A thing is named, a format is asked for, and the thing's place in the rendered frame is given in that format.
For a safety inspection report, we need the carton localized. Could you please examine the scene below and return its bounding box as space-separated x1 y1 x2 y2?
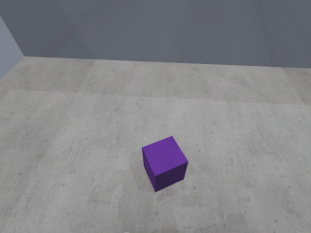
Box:
142 136 189 192

